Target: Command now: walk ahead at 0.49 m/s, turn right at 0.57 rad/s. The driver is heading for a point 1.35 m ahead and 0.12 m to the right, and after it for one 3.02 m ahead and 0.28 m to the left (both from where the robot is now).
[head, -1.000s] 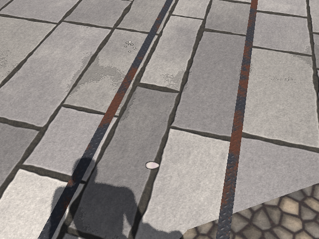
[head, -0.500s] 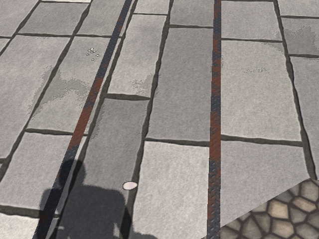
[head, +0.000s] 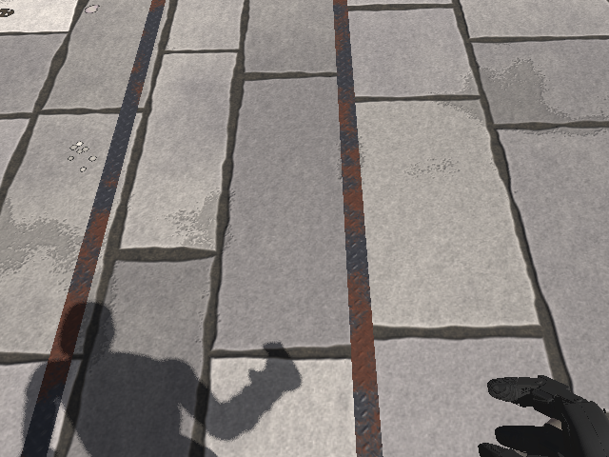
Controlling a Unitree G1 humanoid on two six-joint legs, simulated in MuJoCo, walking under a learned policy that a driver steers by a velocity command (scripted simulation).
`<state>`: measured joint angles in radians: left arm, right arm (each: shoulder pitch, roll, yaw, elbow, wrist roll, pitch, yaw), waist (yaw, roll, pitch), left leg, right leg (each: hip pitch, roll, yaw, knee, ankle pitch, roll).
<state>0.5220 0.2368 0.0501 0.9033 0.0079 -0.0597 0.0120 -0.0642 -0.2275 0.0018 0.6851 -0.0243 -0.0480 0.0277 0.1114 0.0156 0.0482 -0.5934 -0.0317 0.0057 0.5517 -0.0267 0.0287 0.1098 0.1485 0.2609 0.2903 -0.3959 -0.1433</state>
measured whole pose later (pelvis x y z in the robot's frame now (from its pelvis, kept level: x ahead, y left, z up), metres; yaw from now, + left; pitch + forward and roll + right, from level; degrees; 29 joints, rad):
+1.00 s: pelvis +0.51 -0.15 +0.01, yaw -23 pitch +1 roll -1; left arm 0.44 0.23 0.03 0.94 0.01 -0.08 -0.01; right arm 0.12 -0.24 -0.03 0.80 -0.03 -0.02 0.04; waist 0.05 0.05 0.03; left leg -0.65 0.10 0.05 0.72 -0.01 0.02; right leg 0.08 0.12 -0.03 0.15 -0.25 -0.11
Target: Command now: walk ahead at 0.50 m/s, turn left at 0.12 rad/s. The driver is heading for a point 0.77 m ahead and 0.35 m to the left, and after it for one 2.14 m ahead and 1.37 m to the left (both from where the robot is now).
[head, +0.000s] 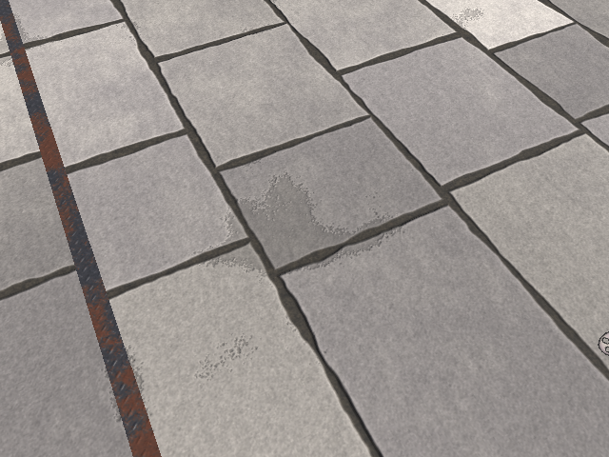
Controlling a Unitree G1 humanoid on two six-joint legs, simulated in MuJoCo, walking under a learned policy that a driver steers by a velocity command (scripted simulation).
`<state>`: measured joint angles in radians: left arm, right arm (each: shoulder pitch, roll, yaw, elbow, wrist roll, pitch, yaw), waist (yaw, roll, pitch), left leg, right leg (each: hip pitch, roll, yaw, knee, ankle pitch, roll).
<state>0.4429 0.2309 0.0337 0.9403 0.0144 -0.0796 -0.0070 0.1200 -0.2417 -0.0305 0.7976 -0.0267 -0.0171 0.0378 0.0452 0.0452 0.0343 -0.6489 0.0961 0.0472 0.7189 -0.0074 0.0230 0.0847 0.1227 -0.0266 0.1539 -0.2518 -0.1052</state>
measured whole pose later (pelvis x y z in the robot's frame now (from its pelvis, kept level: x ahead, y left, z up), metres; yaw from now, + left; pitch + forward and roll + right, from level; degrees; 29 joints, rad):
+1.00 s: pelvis +0.54 +0.10 +0.01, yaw +33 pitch +1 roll -1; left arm 0.39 0.26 0.04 0.86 0.02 -0.09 0.00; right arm 0.15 -0.30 -0.06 0.74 -0.03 0.01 0.06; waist 0.04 0.05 0.03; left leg -0.68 0.05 -0.02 0.97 -0.12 0.03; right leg -0.05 0.02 -0.17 0.26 -0.23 -0.03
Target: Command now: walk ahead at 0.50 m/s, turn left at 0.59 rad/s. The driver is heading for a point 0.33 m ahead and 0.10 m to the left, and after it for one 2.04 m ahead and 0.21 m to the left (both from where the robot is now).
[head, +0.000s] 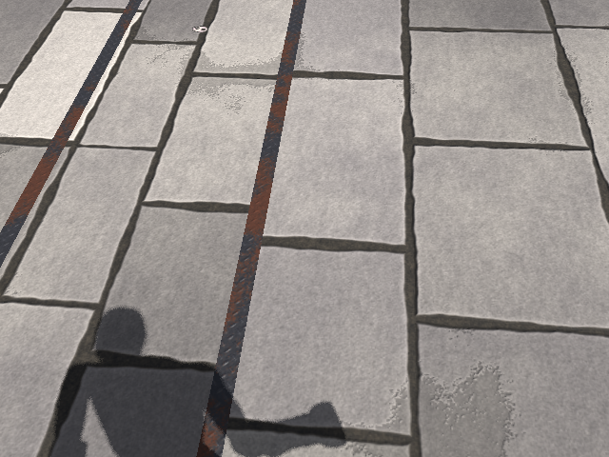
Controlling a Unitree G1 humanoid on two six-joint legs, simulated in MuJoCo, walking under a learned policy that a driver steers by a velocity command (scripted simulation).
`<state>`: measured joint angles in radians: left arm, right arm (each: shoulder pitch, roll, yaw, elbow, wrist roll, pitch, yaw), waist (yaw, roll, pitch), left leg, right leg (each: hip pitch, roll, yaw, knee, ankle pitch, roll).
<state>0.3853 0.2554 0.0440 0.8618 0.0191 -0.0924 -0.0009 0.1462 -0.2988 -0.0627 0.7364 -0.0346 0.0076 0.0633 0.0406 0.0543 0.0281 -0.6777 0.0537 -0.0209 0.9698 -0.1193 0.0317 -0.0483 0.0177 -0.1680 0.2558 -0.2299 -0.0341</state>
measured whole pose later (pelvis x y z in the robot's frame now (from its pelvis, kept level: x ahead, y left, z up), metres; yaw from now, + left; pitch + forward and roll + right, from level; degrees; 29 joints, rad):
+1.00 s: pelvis +0.55 +0.12 +0.00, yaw +26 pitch +0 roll -1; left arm 0.37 0.24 0.04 0.87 0.01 -0.08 -0.02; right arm 0.23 -0.28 -0.04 0.80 -0.04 -0.03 0.03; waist 0.02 0.05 0.03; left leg -0.55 0.02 -0.05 1.02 -0.24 0.04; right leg -0.13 0.07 -0.05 0.31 -0.19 -0.07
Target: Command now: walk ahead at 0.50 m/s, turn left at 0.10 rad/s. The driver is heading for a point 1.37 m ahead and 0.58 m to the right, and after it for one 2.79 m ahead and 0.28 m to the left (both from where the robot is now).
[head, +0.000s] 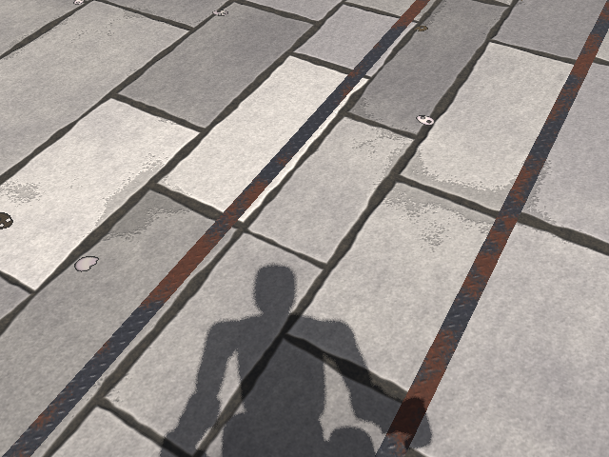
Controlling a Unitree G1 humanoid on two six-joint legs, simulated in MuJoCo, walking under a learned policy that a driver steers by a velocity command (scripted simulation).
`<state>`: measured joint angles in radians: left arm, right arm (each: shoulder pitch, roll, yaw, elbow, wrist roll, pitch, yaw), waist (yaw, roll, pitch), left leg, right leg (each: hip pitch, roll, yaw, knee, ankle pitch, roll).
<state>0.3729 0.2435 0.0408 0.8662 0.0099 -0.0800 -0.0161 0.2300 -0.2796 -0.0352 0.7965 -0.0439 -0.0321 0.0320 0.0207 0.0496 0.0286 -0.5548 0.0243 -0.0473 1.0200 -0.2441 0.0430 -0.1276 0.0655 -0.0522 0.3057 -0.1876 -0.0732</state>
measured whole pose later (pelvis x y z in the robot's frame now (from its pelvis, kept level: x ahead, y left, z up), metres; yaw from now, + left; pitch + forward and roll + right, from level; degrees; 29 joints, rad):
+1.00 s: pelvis +0.51 -0.05 -0.01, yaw -25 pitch +0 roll +0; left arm 0.28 0.27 0.08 0.88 0.00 -0.03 -0.01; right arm 0.19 -0.25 -0.04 0.81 -0.04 -0.05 0.01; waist 0.00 0.02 0.06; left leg -0.53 0.11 -0.02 1.13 -0.31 -0.02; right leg -0.21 0.14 -0.02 0.39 -0.18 -0.14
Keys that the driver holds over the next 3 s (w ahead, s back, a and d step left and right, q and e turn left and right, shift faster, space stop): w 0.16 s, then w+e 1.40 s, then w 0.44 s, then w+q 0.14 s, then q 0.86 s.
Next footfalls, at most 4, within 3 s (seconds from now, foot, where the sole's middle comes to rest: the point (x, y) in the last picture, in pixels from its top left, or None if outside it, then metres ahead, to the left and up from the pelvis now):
0.26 left None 0.30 0.12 -0.78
0.80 right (388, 436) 0.54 -0.11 -0.78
1.32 left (375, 299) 0.90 -0.10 -0.78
1.84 right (508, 294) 0.91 -0.44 -0.78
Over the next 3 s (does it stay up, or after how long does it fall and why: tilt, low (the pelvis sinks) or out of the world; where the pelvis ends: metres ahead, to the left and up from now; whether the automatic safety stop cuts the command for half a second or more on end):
stays up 1.09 -0.56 0.00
